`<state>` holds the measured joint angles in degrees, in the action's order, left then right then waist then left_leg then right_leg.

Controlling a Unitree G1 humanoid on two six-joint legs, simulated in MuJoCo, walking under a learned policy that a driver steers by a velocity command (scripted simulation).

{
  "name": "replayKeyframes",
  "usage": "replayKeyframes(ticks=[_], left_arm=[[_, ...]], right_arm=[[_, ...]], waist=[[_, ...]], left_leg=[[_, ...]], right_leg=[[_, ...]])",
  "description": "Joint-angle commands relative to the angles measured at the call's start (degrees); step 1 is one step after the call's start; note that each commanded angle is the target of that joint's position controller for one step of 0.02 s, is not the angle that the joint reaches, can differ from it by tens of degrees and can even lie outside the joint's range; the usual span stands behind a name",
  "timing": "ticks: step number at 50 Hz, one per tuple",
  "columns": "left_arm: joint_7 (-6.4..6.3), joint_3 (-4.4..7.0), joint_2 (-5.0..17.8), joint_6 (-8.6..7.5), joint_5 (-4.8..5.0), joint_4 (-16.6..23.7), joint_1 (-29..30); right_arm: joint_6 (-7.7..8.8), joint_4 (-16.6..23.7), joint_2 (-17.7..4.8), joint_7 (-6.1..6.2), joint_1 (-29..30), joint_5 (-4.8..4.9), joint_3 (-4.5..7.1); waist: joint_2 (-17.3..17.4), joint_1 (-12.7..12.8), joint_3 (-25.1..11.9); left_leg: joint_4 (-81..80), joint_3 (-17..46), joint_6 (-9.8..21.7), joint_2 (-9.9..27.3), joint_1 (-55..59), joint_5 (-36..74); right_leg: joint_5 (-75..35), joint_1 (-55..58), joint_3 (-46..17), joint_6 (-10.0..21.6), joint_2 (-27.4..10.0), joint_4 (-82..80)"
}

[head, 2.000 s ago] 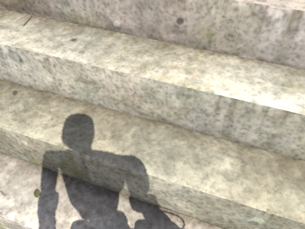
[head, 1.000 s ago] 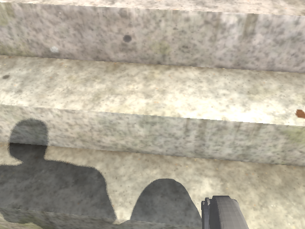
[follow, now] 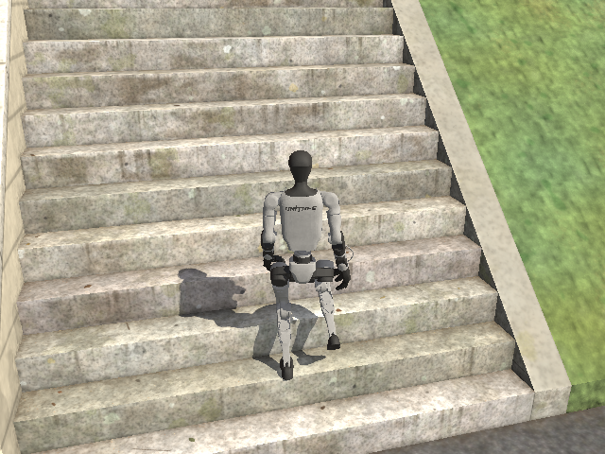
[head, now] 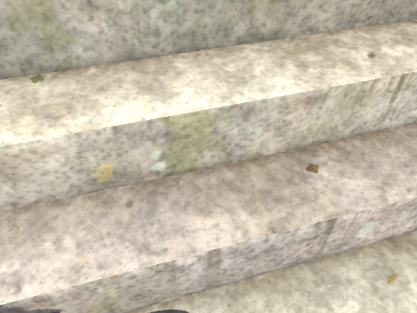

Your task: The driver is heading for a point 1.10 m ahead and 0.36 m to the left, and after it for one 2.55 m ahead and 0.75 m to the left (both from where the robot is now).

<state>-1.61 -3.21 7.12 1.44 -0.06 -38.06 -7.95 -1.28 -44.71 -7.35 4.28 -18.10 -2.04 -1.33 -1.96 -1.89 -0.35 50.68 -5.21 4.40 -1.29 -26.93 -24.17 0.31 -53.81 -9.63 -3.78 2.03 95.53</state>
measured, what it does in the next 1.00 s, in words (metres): climbs, turning left: right foot, then left foot 0.21 m higher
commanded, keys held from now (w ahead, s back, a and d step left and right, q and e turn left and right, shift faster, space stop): q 0.10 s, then w+q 0.78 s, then w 0.10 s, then w+e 0.02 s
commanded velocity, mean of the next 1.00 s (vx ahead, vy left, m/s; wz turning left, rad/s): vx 0.34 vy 0.00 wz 0.45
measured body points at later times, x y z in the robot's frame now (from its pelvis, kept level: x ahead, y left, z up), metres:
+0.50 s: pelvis +0.13 +0.01 +0.04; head +0.13 -0.01 +0.49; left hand +0.03 +0.22 -0.10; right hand +0.37 -0.09 -0.05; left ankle +0.13 +0.17 -0.31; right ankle +0.10 -0.12 -0.69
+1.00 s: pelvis +0.31 +0.19 +0.25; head +0.27 +0.22 +0.69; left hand +0.48 +0.43 +0.21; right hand +0.37 -0.01 +0.11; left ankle +0.26 +0.22 -0.49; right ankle +0.47 +0.11 -0.10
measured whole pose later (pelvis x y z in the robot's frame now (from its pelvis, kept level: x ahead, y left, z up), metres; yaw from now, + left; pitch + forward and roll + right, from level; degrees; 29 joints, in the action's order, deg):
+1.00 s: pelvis +0.31 +0.19 +0.25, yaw +31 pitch +3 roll -5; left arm 1.5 -7.6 1.6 -6.3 -0.6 -34.4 2.2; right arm 0.8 -60.9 -5.0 -3.3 -27.0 -2.1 -3.4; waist -1.4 0.4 -6.8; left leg 35.5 4.0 5.4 -2.3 -17.7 -20.4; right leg -7.9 -84.4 0.9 6.5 -2.4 129.8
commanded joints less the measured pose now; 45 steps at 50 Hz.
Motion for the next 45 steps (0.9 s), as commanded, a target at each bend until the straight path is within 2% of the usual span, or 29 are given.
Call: replayKeyframes(ticks=[1, 3, 4, 5, 7, 8, 9, 10, 11, 13, 16, 23, 24, 26, 28, 29, 30, 31, 32, 33, 34, 35, 36, 37, 38, 39, 40, 41, 45], left_arm=[[-0.35, -0.40, 1.79, 0.42, -0.46, 4.56, 4.71], [-0.23, -0.03, 2.59, 1.34, 0.27, 3.69, 6.80], [-0.19, 0.89, 3.50, 1.09, 0.47, 2.56, 5.04], [-0.60, 1.70, 4.55, 0.82, 0.43, 0.51, -0.90], [-0.70, 3.46, 7.22, 0.20, 1.20, -2.09, -5.80], [-0.54, 4.79, 9.94, -0.24, 0.65, -3.28, -10.27], [-0.12, 5.49, 13.60, -0.79, -1.54, -3.86, -18.22], [-0.21, 6.18, 15.50, -2.07, -4.07, -1.66, -17.92], [-0.52, 5.60, 12.11, -3.05, -3.43, -0.31, -13.12], [-1.57, 5.06, 10.60, -2.20, -1.86, -1.52, -8.01], [-0.58, 3.96, 5.33, -3.51, -2.78, -5.84, -13.85], [1.12, 3.68, 5.81, -5.97, -2.57, -12.96, -19.55], [0.95, 3.94, 7.29, -5.60, -1.87, -13.57, -18.76], [0.01, 3.93, 7.74, -5.66, -1.63, -13.59, -17.46], [-1.52, 4.26, 9.20, -5.13, -1.50, -15.10, -20.18], [-2.36, 5.64, 14.17, -4.27, 1.31, -15.80, -18.34], [-2.11, 4.77, 13.00, -3.06, 1.31, -18.05, -21.97], [-1.47, 4.88, 15.11, -3.80, 1.22, -19.98, -25.46], [-1.35, 4.82, 17.26, -4.31, 0.73, -19.84, -24.34], [-0.81, 6.32, 22.39, -5.03, 0.55, -17.16, -19.75], [0.37, 6.82, 22.08, -6.32, 0.07, -12.45, -14.59], [2.94, 5.54, 15.26, -8.22, -0.21, -9.37, -12.28], [5.20, 6.59, 13.12, -8.47, -0.21, -10.23, -8.47], [5.89, 5.44, 6.53, -8.37, -1.36, -4.64, -0.61], [5.50, 3.41, 2.02, -8.58, -1.80, 0.10, 6.63], [5.17, 1.68, -0.85, -8.66, -2.77, 2.91, 7.56], [5.61, 0.14, -2.74, -9.00, -3.10, 3.93, 4.40], [5.57, -0.64, -3.37, -9.18, -2.33, 3.41, -0.46], [4.17, -3.24, -4.44, -8.75, -0.89, 2.82, 0.61]], right_arm=[[-1.13, 7.28, -4.79, 1.37, 4.85, 1.02, 0.78], [-2.89, 7.33, -8.49, 2.06, 0.50, 1.67, 3.03], [-1.47, 8.46, -10.28, 1.25, 1.94, 0.70, 3.55], [-0.68, 8.96, -10.19, 0.75, 5.80, 0.32, 3.32], [0.48, 7.26, -8.00, -0.50, 4.19, 0.90, 2.75], [1.90, 6.97, -5.93, -1.64, 5.85, 1.16, 2.23], [4.07, 7.27, -1.67, -2.78, 6.70, 1.51, 1.20], [4.92, 6.43, -3.21, -3.75, 1.90, 3.37, 1.55], [4.60, 6.23, -6.96, -4.13, 4.05, 3.74, 2.95], [3.60, 9.76, -3.83, -3.93, 9.04, 3.00, 1.33], [4.58, 10.07, -1.64, -4.84, 9.15, 2.84, 0.00], [3.75, 13.20, 2.79, -5.73, 15.61, 3.52, -2.86], [3.08, 16.09, 3.25, -5.41, 19.94, 4.13, -3.37], [2.93, 19.14, 1.84, -4.82, 26.59, 3.15, -3.89], [2.74, 22.09, 2.23, -5.03, 30.40, 3.42, -4.81], [2.96, 24.70, 3.32, -6.53, 34.67, 4.50, -7.01], [2.86, 23.39, 3.69, -6.81, 36.56, 4.79, -7.11], [2.97, 21.72, 1.97, -7.27, 32.47, 4.26, -5.48], [2.58, 18.25, -2.69, -7.39, 20.17, 2.85, -2.97], [2.75, 16.34, -10.45, -8.18, 8.92, 1.49, 0.32], [1.99, 13.28, -17.65, -7.65, -2.72, 0.67, 3.30], [0.40, 8.38, -24.47, -5.73, -8.25, -0.10, 5.63], [0.08, 5.19, -21.76, -4.33, -8.20, -0.52, 5.14], [0.04, 1.69, -17.47, -4.52, -6.62, 0.98, 3.64], [0.76, -0.45, -11.03, -5.64, -3.32, 0.87, 2.10], [1.80, -2.91, -6.22, -6.27, -0.46, 0.42, 1.01], [2.83, -5.68, -2.13, -7.11, 1.47, -0.05, -0.10], [3.06, -5.82, -0.80, -7.70, 4.60, 0.08, -0.31], [3.12, -8.56, -1.30, -7.99, 3.35, -1.45, -0.70]], waist=[[8.56, 1.27, -2.79], [9.95, -2.72, -2.11], [12.54, -2.29, -3.72], [14.76, 0.47, -5.72], [12.80, 2.33, -5.15], [7.11, 5.25, -4.78], [-6.70, 7.62, -7.39], [-10.39, 6.23, -14.68], [-3.54, 4.93, -7.83], [-2.84, 1.84, 1.16], [0.61, 2.97, 1.26], [-1.17, 2.67, 3.35], [-4.24, 2.61, 5.27], [-3.13, 3.15, 5.63], [-5.94, 3.98, 4.16], [-10.27, 3.41, 4.58], [-5.54, 3.92, -0.47], [-8.34, 2.71, -4.62], [-13.30, -3.26, -12.81], [-16.88, -10.05, -19.80], [-3.90, -13.85, -25.33], [19.91, -9.76, -30.72], [15.95, -7.67, -30.11], [13.11, -3.93, -20.45], [8.97, -2.08, -8.89], [3.69, 1.65, -2.32], [3.01, 5.40, -0.02], [3.79, 8.39, 0.73], [4.55, 9.34, 0.53]], left_leg=[[-23.27, 18.46, 8.57, 8.62, 1.24, 10.91], [-25.59, 16.23, 9.40, 7.60, 0.16, 10.63], [-25.69, 20.50, 10.08, 10.40, 0.99, 13.16], [-23.72, 22.08, 10.11, 12.28, 3.27, 17.11], [-18.84, 21.33, 8.51, 9.51, 3.82, 4.16], [-6.18, 18.23, 6.28, 5.24, -4.45, 3.52], [15.90, 12.52, 1.94, -3.46, -21.01, -3.30], [34.46, 15.07, -1.77, -3.69, -28.02, -4.92], [45.04, 15.56, -3.51, -1.03, -32.66, -1.58], [63.80, 15.10, -5.51, -1.28, -38.99, 9.60], [75.54, 14.04, -3.78, -1.13, -44.52, 18.35], [89.74, 16.97, -2.16, 2.36, -63.56, 19.62], [85.79, 14.89, -2.61, 3.36, -64.42, 16.45], [71.06, 8.74, -3.59, 5.77, -58.41, 19.31], [62.58, 5.24, -3.38, 9.48, -54.06, 17.56], [39.63, -1.28, -1.07, 11.81, -38.88, 2.41], [33.33, -7.91, 1.31, 7.21, -21.66, -0.94], [34.22, -13.70, 3.38, 0.51, -11.30, -8.40], [32.23, -12.86, 6.00, -3.05, -5.89, -10.55], [19.21, -3.35, 8.62, -4.65, -0.12, -8.42], [4.92, 23.26, 13.91, 2.92, 18.37, -3.71], [-26.03, 60.17, 18.44, 12.39, 31.75, -21.63], [-37.04, 72.13, 14.34, 16.59, 29.05, -30.25], [-35.10, 65.65, 7.67, 16.35, 20.94, -29.06], [-29.70, 52.98, 4.85, 14.09, 10.89, -25.27], [-26.14, 43.62, 2.03, 11.67, 3.75, -18.85], [-24.14, 35.70, -0.19, 8.12, 0.08, -11.73], [-23.08, 28.42, -1.07, 6.23, -0.15, -5.30], [-23.76, 15.72, -3.58, 5.14, -1.88, 13.29]], right_leg=[[9.45, 9.75, 10.21, -3.83, -4.45, -23.36], [19.40, 18.94, 19.98, -3.62, 0.84, -35.46], [20.29, 24.97, 17.00, -2.45, 0.10, -39.93], [16.33, 28.90, 14.42, -0.39, -0.34, -45.81], [16.15, 37.76, 11.04, 3.27, -1.93, -63.19], [14.31, 48.14, 3.15, 6.30, -7.18, -69.41], [-4.53, 62.34, -12.72, 12.78, -19.56, -71.52], [20.31, 62.89, -34.57, 23.07, -28.75, -80.11], [38.79, 56.64, -32.76, 23.40, -27.33, -82.65], [32.82, 47.06, -16.43, 18.84, -20.45, -80.26], [23.93, 45.56, -4.68, 16.28, -18.48, -78.63], [17.33, 47.45, 5.89, 13.74, -23.28, -80.63], [17.56, 46.33, 8.62, 12.33, -22.61, -82.78], [19.18, 40.36, 13.84, 11.22, -19.56, -86.10], [16.02, 41.38, 13.77, 12.13, -20.53, -93.59], [9.99, 35.62, 18.56, 13.44, -20.35, -105.01], [-6.51, 34.70, 23.65, 14.18, -17.50, -101.81], [-54.36, 39.96, 24.22, 16.10, -19.09, -93.22], [-93.46, 49.88, 23.82, 16.41, -21.28, -81.34], [-102.39, 57.56, 22.18, 14.97, -20.48, -67.98], [-85.05, 39.41, 17.28, 11.51, -17.63, -49.22], [-12.90, 20.45, 11.83, 9.32, -4.92, -28.78], [1.04, 11.20, 0.75, 7.62, 0.12, 2.89], [1.75, 2.69, -1.48, 9.04, -0.87, 18.74], [0.71, -3.90, 0.59, 11.40, -1.82, 26.30], [-0.53, -8.01, 1.49, 12.88, -3.10, 30.48], [-1.57, -9.63, 1.82, 14.15, -3.95, 34.82], [-3.34, -12.03, 2.16, 14.38, -4.67, 34.93], [-7.68, -22.64, 8.46, 12.06, -4.89, 40.61]])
